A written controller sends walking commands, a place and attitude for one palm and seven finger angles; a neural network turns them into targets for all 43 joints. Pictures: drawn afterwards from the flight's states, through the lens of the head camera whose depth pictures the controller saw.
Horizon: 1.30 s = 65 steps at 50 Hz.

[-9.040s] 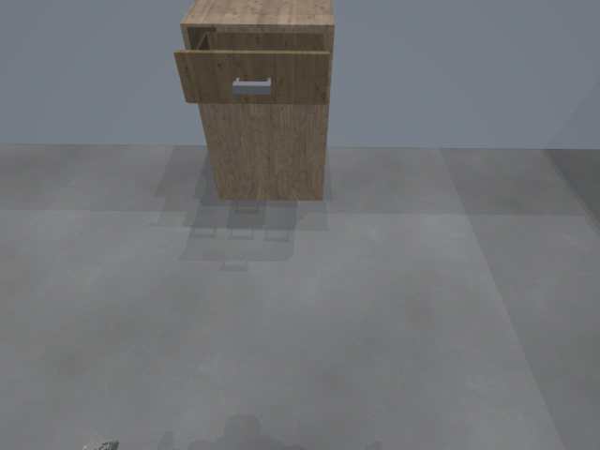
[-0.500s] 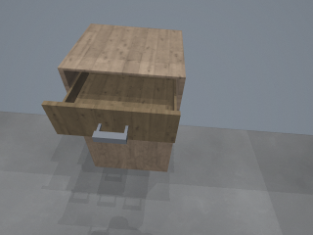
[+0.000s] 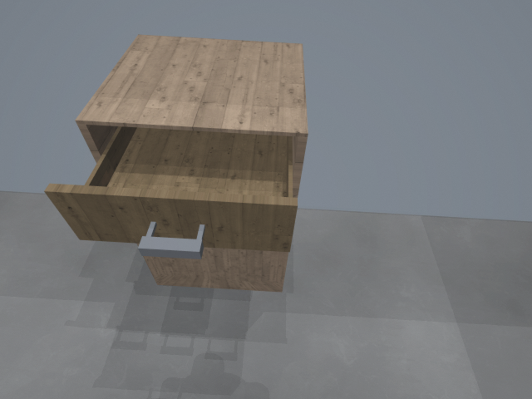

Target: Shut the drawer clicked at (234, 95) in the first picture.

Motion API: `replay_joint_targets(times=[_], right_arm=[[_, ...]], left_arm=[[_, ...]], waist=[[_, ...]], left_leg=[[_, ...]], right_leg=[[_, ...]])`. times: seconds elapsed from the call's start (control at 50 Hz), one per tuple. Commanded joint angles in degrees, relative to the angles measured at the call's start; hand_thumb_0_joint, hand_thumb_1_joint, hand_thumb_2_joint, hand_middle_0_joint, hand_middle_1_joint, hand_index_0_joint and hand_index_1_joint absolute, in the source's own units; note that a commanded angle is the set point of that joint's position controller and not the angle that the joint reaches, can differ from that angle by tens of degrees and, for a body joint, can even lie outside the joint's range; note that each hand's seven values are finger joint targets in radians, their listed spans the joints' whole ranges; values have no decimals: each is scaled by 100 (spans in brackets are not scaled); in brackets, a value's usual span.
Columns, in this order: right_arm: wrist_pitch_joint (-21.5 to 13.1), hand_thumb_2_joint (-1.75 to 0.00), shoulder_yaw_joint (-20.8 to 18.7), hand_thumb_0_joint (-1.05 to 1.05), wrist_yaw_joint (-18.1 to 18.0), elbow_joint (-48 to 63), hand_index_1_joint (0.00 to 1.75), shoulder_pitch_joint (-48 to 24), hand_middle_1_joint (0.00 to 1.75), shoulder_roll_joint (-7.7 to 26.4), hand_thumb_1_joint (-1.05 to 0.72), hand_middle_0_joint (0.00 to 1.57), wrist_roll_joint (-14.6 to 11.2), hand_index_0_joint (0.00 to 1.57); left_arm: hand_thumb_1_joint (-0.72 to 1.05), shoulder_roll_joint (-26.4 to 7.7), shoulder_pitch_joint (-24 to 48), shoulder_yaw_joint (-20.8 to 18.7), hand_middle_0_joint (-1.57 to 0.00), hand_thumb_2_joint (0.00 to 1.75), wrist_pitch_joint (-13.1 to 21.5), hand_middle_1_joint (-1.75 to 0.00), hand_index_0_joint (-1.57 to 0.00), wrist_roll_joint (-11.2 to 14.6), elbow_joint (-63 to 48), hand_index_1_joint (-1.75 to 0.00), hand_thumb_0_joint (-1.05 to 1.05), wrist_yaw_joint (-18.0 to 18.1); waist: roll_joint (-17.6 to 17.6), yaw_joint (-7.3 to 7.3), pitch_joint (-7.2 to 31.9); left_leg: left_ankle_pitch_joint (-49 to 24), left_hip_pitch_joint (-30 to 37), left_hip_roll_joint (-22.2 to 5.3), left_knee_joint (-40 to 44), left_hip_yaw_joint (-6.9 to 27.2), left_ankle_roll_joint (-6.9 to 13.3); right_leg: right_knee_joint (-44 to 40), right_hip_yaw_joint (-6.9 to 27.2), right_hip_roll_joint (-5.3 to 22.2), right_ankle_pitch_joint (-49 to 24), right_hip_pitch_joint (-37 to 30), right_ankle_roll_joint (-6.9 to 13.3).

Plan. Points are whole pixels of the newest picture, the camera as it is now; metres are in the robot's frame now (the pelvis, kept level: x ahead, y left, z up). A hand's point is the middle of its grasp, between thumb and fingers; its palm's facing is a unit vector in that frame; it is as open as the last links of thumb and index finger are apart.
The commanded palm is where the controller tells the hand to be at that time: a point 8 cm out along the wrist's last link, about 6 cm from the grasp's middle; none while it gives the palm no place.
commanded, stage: come to a stop and stand still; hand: left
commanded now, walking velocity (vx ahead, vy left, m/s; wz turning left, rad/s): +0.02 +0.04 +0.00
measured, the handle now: (174, 237) +0.40 +0.21 -0.05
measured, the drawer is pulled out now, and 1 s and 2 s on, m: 0.20 0.20 0.20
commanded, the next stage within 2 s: look again from close up in 0.70 s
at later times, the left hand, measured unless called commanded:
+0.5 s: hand out of the picture -0.07 +0.16 -0.17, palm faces +0.03 -0.99 -0.15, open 7.3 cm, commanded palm none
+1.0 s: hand out of the picture -0.08 +0.18 -0.17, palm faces +0.04 -0.98 -0.19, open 7.4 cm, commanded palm none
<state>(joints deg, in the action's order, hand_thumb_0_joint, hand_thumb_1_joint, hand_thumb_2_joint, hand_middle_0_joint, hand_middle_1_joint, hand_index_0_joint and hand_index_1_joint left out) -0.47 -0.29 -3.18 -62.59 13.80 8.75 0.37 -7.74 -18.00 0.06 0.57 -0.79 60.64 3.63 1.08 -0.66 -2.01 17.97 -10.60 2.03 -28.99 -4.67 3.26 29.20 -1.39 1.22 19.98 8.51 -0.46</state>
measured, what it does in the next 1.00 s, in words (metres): shifts its weight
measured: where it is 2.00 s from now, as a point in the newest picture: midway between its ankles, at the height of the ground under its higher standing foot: outside the picture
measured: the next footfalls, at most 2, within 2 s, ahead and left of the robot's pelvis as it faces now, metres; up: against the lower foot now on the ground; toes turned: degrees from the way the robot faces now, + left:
none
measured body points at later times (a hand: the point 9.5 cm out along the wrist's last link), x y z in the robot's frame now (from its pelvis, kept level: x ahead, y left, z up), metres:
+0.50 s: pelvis -0.05 +0.01 +0.01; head -0.05 +0.02 +0.46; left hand -0.07 +0.21 -0.16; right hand -0.05 -0.21 -0.15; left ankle -0.03 +0.08 -0.73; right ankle -0.05 -0.12 -0.73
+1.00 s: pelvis -0.05 +0.02 +0.00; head -0.05 +0.01 +0.45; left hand -0.08 +0.23 -0.16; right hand -0.04 -0.20 -0.16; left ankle -0.03 +0.08 -0.73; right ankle -0.05 -0.12 -0.73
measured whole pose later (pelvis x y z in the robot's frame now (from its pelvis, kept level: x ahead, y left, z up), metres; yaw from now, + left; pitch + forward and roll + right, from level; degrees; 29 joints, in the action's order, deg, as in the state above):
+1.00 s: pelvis -0.05 +0.02 +0.00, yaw +1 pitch -1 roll -1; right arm -0.3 0.1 -1.1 -60.4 18.4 9.2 1.0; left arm -6.8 -21.3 1.2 0.8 -1.3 62.6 2.6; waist -1.9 0.4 -0.1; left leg 14.6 -15.6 3.0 -30.6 -4.4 5.2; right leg 30.4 -1.9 2.3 16.7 12.9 -1.2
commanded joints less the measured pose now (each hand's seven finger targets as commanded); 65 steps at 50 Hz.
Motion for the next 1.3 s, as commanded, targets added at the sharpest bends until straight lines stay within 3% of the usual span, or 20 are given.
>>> replay_joint_targets(times=[0.0, 0.08, 0.16, 0.2, 0.38, 0.56, 0.62, 0.74, 0.76, 0.78, 0.8, 0.82, 0.84, 0.88, 0.92, 0.96, 1.08, 1.12, 1.16, 1.28], right_arm=[[-39, -90, -79, 0, 72, 214, 30, 412, 30, 504, -90, 20, -3, 20], [-40, -90, -36, 0, 130, 180, 30, 226, 30, 533, -90, 20, 5, 20], [-23, -90, 18, 0, 176, 107, 30, 132, 30, 569, -90, 20, 4, 20], [-14, -90, 24, 0, 190, 70, 30, 160, 30, 591, -90, 20, 10, 20], [-34, -90, 33, 0, 198, -61, 30, 413, 30, 572, -90, 20, 8, 20], [-58, -90, 29, 0, 164, -154, 30, 681, 30, 441, -90, 20, -12, 20], [-66, -90, 23, 0, 157, -181, 30, 783, 30, 388, -90, 20, -7, 20], [-76, -90, 16, 0, 142, -196, 30, 850, 30, 332, -90, 20, -16, 20], [-87, -90, 15, 0, 143, -192, 30, 829, 30, 321, -90, 20, -13, 20], [-126, -90, 19, 0, 213, 318, 30, 131, 30, 643, -90, 20, -9, 20], [-47, -90, -5, 0, 248, 453, 30, 415, 30, 377, -90, 20, 28, 20], [-42, -90, -29, 0, 250, 465, 30, 678, 30, 446, -90, 20, 55, 20], [-66, -90, -30, 0, 248, 493, 30, 728, 30, 445, -90, 20, 75, 20], [-94, -90, -25, 0, 231, 550, 30, 686, 30, 490, -90, 20, 43, 20], [-116, -90, -27, 0, 221, 550, 30, 651, 30, 535, -90, 20, 27, 20], [-144, -90, -16, 0, 221, 512, 30, 644, 30, 562, -90, 20, 29, 20], [-196, -90, 15, 0, 209, 359, 30, 608, 30, 656, -90, 20, 39, 20], [-188, -90, 20, 0, 208, 320, 30, 578, 30, 684, -90, 20, 35, 20], [-203, -90, 39, 0, 206, 266, 30, 541, 30, 684, -90, 20, 37, 20], [-186, -90, 52, 0, 202, 146, 30, 474, 30, 679, -90, 20, 34, 20]], left_arm=[[90, -640, -615, -95, -20, 90, 43, -30, -20, 25, -212, -30, 0, -20], [90, -612, -357, -52, -20, 90, 7, -30, -20, 20, -271, -30, 0, -63], [90, -632, -242, -12, -20, 90, -18, -30, -20, 9, -207, -30, 0, -105], [90, -636, -240, -2, -20, 90, -8, -30, -20, 7, -158, -30, 0, -126], [90, -538, -492, 27, -20, 90, 33, -30, -20, 0, 17, -30, 0, -139], [90, -303, -856, 60, -20, 90, 60, -30, -20, -4, 207, -30, 0, -119], [90, -253, -932, 56, -20, 90, 61, -30, -20, -5, 243, -30, 0, -111], [90, -176, -1041, 55, -20, 90, 67, -30, -20, -21, 291, -30, 0, -103], [90, -154, -1069, 59, -20, 90, 77, -30, -20, -20, 297, -30, 0, -101], [90, -495, -969, 101, -20, 90, 175, -30, -20, -147, 397, -30, 0, 57], [90, -681, -773, 15, -20, 90, 157, -30, -20, -63, 120, -30, 0, 11], [90, -653, -652, 1, -20, 90, 150, -30, -20, -58, 25, -30, 0, -20], [90, -626, -716, -24, -20, 90, 160, -30, -20, -62, -37, -30, 0, -39], [90, -430, -736, 8, -20, 90, 149, -30, -20, -50, -27, -30, 0, -77], [90, -343, -691, 41, -20, 90, 134, -30, -20, -40, -16, -30, 0, -91], [90, -360, -615, 41, -20, 90, 125, -30, -20, -39, -28, -30, 0, -104], [90, -495, -493, 9, -20, 90, 121, -30, -20, -8, -85, -30, 0, -106], [90, -545, -426, 9, -20, 90, 116, -30, -20, 2, -92, -30, 0, -107], [90, -595, -389, 5, -20, 90, 114, -30, -20, 1, -105, -30, 0, -108], [90, -648, -261, 6, -20, 90, 97, -30, -20, 13, -75, -30, 0, -113]], waist=[[175, 25, 473], [96, -1, 153], [-14, -13, -325], [26, 13, -370], [-32, 28, -351], [-13, 31, -417], [-158, 37, -404], [-58, 30, -400], [-23, 19, -375], [-335, -117, -789], [-353, 165, -326], [-441, 257, -185], [-806, 214, 75], [-547, 159, 7], [-165, 104, -266], [-51, 77, -478], [-30, 67, -275], [136, 87, -249], [-19, 61, -216], [16, 74, -190]], left_leg=[[-2587, 135, -714, 302, 564, -81], [-2070, 115, -768, 629, 702, -38], [-1050, -149, -766, 1045, 807, -39], [-606, -171, -744, 1178, 832, -61], [5, -269, -751, 1429, 909, -79], [58, -316, -767, 1456, 966, -45], [162, -374, -780, 1506, 1001, -48], [110, -377, -807, 1503, 1024, -22], [-9, -335, -791, 1459, 996, -21], [-491, -846, -771, 382, 586, -268], [308, -556, -505, 422, 699, -281], [466, -635, -566, 449, 810, -182], [410, -609, -640, 547, 885, -100], [540, -804, -775, 897, 1188, 35], [541, -949, -824, 1078, 1269, 84], [370, -1005, -797, 1178, 1260, 81], [-572, -460, -763, 1111, 1019, 43], [-697, -313, -752, 1079, 950, 28], [-1001, -236, -733, 1028, 871, 17], [-1083, -97, -737, 1053, 814, -15]], right_leg=[[-75, 571, 781, -3808, -264, 321], [-479, 491, 590, -2170, 38, 231], [-865, 496, 494, -1015, 265, 190], [-998, 524, 477, -699, 349, 199], [-1085, 457, 438, -467, 400, 197], [-1029, 415, 422, -570, 476, 204], [-956, 385, 400, -588, 465, 205], [-912, 367, 384, -677, 464, 194], [-909, 377, 405, -760, 477, 192], [-893, 360, 585, -902, 782, 209], [-916, 603, 628, 586, 1006, 325], [-677, 502, 506, 780, 1083, 350], [-462, 358, 419, 396, 899, 377], [-264, 225, 278, -21, 669, 348], [-284, 210, 264, -224, 583, 321], [-329, 250, 296, -365, 558, 306], [-464, 327, 397, -817, 425, 256], [-532, 360, 416, -864, 430, 239], [-549, 367, 444, -1012, 372, 229], [-653, 423, 457, -1062, 320, 219]])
